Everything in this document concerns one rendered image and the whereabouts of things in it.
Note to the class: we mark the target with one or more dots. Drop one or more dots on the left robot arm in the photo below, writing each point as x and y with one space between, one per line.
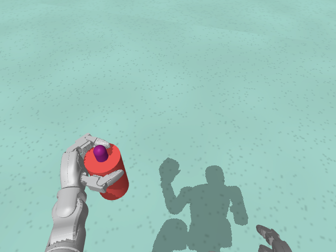
69 215

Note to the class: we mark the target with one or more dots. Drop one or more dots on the left robot hand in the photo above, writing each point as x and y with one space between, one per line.
73 171

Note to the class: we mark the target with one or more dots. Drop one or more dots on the right robot hand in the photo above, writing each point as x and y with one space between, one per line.
273 239

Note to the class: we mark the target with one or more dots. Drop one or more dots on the bottle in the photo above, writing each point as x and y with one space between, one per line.
101 161

